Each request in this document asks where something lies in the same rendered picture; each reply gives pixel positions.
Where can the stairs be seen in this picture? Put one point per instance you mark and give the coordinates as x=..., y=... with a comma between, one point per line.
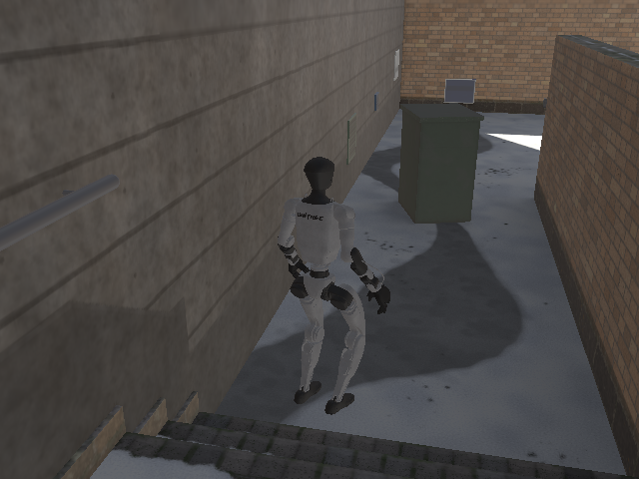
x=363, y=453

